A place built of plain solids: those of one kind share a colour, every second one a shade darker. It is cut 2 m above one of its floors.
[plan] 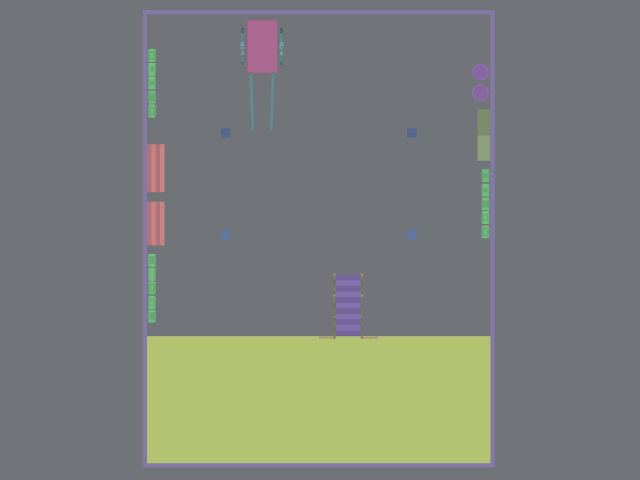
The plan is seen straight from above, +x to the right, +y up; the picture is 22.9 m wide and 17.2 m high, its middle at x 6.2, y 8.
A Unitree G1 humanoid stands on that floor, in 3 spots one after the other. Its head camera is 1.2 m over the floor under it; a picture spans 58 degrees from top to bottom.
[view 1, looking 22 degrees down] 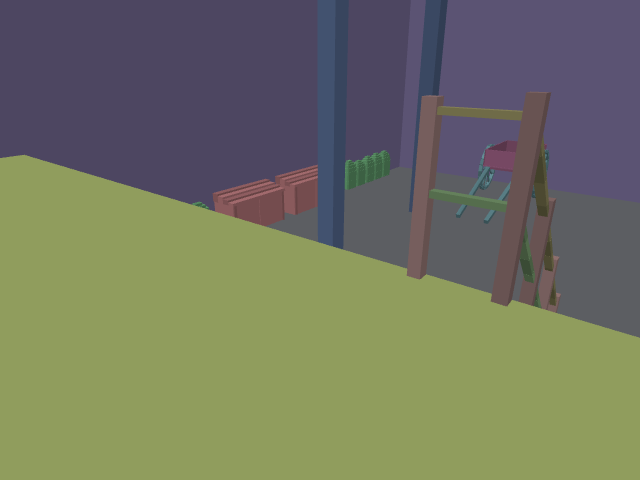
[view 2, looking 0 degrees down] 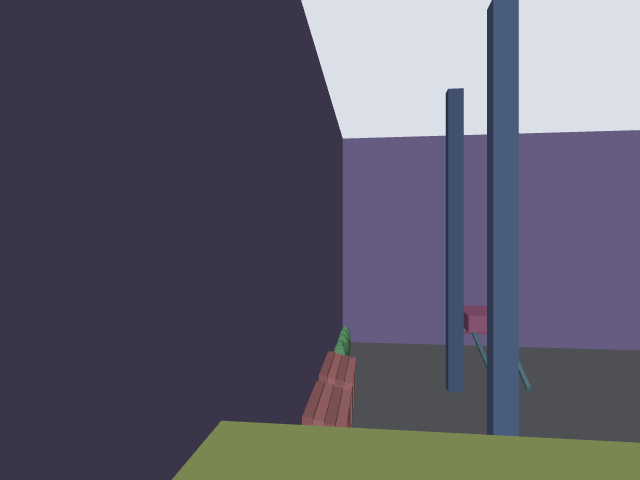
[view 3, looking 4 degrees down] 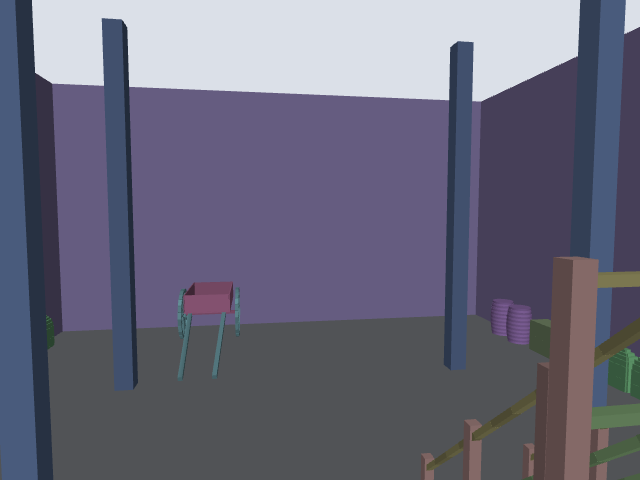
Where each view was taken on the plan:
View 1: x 7.21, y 2.25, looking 128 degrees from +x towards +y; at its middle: post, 7.90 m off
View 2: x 1.00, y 1.77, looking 97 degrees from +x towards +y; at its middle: wall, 8.21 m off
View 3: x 5.21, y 3.30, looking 81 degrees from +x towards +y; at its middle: wall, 12.98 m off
